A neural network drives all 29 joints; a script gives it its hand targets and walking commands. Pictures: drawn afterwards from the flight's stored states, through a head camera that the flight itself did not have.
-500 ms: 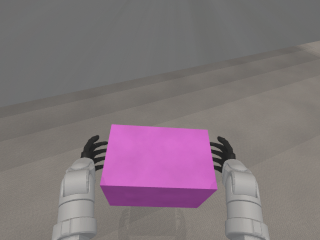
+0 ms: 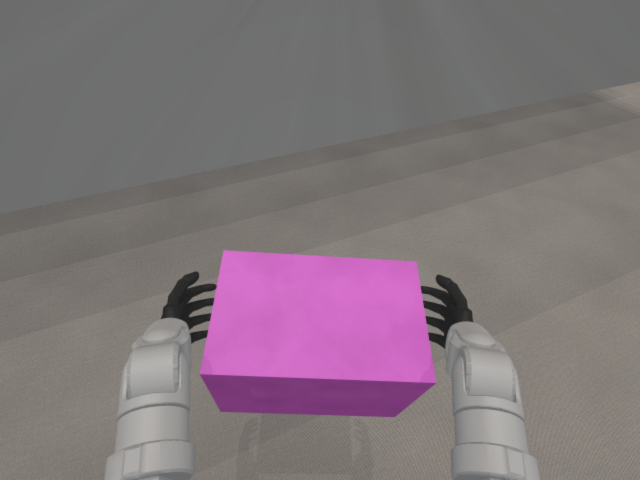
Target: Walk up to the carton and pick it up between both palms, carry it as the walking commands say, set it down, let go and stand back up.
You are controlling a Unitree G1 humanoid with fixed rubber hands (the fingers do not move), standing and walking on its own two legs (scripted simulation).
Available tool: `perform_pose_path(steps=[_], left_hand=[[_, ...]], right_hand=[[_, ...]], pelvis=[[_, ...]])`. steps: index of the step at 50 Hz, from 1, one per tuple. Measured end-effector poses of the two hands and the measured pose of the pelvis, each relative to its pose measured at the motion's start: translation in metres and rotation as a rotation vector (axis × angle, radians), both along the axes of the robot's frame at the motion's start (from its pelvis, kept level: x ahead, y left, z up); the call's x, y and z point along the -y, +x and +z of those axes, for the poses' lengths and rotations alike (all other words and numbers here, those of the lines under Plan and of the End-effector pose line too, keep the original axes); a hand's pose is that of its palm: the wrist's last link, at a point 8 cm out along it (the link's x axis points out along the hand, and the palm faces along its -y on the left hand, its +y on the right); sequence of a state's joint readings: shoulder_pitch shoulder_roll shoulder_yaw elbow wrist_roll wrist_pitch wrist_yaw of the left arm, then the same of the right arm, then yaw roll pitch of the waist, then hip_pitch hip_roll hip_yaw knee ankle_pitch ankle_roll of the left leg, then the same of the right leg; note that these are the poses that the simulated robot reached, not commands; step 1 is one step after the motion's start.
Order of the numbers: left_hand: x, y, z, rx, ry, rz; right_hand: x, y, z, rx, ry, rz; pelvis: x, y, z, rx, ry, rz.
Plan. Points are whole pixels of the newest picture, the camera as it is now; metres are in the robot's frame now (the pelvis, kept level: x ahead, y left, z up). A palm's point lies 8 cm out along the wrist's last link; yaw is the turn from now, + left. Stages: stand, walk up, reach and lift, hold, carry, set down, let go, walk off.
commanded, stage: hold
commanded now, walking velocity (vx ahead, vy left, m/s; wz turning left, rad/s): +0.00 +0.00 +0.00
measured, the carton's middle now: (315, 339) +0.32 +0.02 -0.03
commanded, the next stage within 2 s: carry in 0.86 s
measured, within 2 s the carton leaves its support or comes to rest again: neither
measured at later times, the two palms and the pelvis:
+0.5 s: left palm (178, 327) +0.28 +0.19 +0.05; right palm (455, 330) +0.30 -0.17 +0.05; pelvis +0.00 +0.00 +0.00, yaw +0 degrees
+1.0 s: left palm (186, 323) +0.28 +0.18 +0.06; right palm (466, 331) +0.29 -0.18 +0.06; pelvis +0.00 +0.00 -0.01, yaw -1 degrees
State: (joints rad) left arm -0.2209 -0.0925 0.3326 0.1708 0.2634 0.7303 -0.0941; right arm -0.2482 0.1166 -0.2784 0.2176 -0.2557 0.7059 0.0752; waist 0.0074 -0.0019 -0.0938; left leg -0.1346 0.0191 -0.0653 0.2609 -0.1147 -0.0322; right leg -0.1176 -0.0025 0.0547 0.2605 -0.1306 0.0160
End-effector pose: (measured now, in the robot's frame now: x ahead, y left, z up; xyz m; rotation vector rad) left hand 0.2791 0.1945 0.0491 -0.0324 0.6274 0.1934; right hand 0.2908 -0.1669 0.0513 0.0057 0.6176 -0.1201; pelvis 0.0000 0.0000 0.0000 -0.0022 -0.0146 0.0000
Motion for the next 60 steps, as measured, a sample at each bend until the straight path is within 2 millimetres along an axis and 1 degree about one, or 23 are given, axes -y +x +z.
perform_pose_path(steps=[12, 28, 37, 45, 48, 53, 57, 60], left_hand=[[0.001, 0.001, -0.007, -0.025, 0.001, -0.003], [0.000, 0.005, -0.002, -0.004, 0.004, 0.001], [0.000, 0.005, -0.003, -0.007, 0.002, 0.002], [0.003, 0.005, 0.001, 0.016, 0.008, 0.004], [0.008, 0.003, 0.006, 0.044, 0.029, 0.008], [0.019, -0.002, 0.022, 0.104, 0.033, 0.021], [0.017, -0.008, 0.026, 0.081, 0.005, 0.072], [0.009, -0.015, 0.029, 0.094, -0.013, 0.072]], right_hand=[[0.001, 0.002, -0.004, -0.011, 0.004, 0.001], [0.000, 0.005, -0.003, 0.000, 0.004, 0.003], [0.001, 0.005, -0.004, -0.003, 0.004, 0.002], [0.002, 0.003, -0.001, 0.018, 0.001, -0.003], [0.005, -0.002, 0.004, 0.050, -0.009, -0.015], [0.011, -0.010, 0.022, 0.117, -0.039, -0.061], [0.004, -0.021, 0.031, 0.092, -0.057, -0.096], [-0.004, -0.031, 0.037, 0.107, -0.053, -0.131]], pelvis=[[0.000, 0.001, 0.000, -0.002, 0.000, 0.000], [0.000, 0.003, 0.000, -0.007, 0.000, 0.000], [0.000, 0.004, 0.000, -0.008, 0.000, 0.000], [0.000, 0.003, -0.002, 0.006, 0.003, -0.005], [0.003, 0.001, -0.009, 0.041, 0.010, -0.020], [0.004, -0.008, -0.018, 0.036, 0.013, -0.021], [-0.003, -0.014, -0.020, 0.003, 0.011, -0.038], [-0.012, -0.022, -0.026, -0.026, 0.003, -0.049]])
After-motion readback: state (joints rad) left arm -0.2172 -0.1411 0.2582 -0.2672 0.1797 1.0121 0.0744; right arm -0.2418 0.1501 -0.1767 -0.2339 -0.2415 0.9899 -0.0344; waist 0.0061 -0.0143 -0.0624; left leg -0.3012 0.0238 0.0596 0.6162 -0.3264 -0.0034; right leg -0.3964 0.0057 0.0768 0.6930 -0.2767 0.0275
